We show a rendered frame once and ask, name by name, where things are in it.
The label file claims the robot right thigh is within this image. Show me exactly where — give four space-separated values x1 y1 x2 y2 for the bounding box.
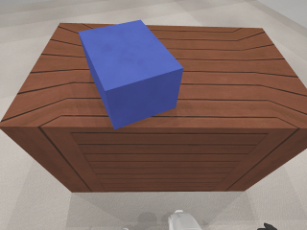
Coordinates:
168 212 201 230

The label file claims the pedestal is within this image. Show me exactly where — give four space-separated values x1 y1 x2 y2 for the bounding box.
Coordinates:
0 23 307 193

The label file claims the carton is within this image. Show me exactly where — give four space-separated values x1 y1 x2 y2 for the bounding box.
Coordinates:
78 20 183 130

